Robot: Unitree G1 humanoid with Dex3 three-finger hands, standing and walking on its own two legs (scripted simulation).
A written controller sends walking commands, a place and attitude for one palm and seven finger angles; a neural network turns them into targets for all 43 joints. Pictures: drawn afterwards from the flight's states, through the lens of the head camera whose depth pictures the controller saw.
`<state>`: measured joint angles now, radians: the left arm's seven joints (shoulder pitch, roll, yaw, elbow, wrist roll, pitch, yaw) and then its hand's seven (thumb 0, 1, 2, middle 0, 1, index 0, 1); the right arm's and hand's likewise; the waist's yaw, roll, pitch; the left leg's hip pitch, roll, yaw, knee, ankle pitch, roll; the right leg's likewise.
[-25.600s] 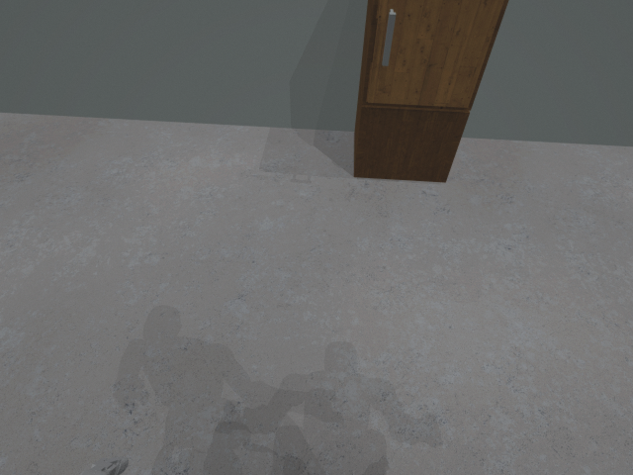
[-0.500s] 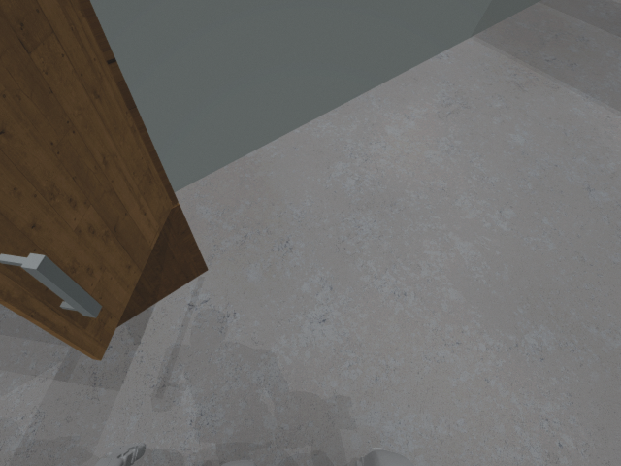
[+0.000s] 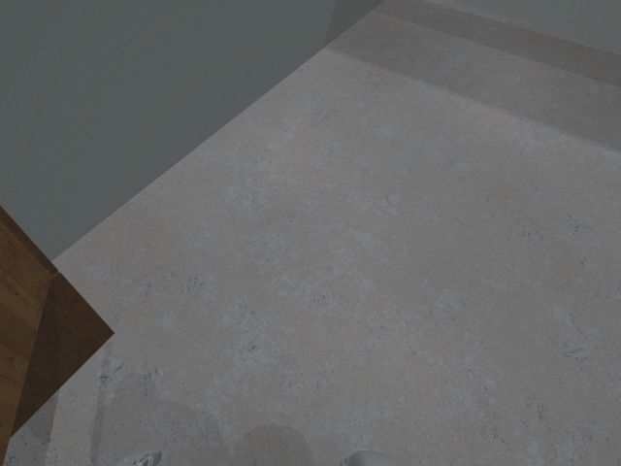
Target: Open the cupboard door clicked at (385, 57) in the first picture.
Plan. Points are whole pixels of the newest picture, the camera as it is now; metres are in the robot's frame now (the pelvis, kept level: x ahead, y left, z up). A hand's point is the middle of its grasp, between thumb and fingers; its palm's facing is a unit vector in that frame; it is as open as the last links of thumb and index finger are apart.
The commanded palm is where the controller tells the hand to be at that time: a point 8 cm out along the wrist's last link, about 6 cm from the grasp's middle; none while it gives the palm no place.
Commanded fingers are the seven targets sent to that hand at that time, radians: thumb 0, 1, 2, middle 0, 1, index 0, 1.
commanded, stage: walk to a spot facing it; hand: left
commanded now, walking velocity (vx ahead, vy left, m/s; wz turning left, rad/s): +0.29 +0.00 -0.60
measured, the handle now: out of the picture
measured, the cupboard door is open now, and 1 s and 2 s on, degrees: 42 42 42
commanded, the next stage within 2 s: turn to face it in 1.42 s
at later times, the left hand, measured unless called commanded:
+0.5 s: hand (224, 436) +0.18 +0.13 -0.18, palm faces -0.20 -0.97 -0.16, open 7.4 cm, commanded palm none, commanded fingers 0.00 0.90 0.90 -0.20 -0.30 -0.20 -0.30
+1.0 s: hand (347, 253) +0.53 -0.06 -0.16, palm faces -0.48 -0.85 -0.22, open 7.4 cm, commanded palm none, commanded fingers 0.00 0.90 0.90 -0.20 -0.30 -0.20 -0.30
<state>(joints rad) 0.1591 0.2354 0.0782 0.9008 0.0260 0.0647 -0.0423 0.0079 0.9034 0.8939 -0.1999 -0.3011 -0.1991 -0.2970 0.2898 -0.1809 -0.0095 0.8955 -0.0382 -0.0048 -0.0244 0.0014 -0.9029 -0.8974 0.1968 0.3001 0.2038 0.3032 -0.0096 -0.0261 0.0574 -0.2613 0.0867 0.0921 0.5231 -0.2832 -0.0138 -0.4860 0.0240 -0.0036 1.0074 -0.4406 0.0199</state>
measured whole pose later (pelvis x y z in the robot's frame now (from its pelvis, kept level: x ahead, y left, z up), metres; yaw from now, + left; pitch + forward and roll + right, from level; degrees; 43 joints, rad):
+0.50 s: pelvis +0.14 -0.05 +0.00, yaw -16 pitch +0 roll -1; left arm 0.31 0.20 0.07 1.03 0.02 -0.02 -0.03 0.01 0.90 0.89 -0.20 -0.30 -0.20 -0.30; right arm 0.17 -0.21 -0.05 0.91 -0.02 -0.03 0.02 0.00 -0.91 -0.90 0.19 0.30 0.20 0.30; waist 0.01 -0.03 0.07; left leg -0.44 0.07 0.08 0.64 -0.25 -0.05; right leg -0.11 0.03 0.02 0.46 -0.35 -0.02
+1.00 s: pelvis +0.31 -0.16 -0.01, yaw -28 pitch +0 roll +1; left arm 0.07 0.20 0.06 0.96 0.02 -0.06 -0.02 0.00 0.91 0.89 -0.20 -0.30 -0.20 -0.30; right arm 0.43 -0.17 -0.03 1.12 -0.02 -0.01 0.00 0.01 -0.91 -0.90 0.20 0.30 0.20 0.30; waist -0.05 0.01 0.10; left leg -0.26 0.13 0.13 0.99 -0.49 -0.03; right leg -0.38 -0.03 -0.12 0.63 -0.26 -0.07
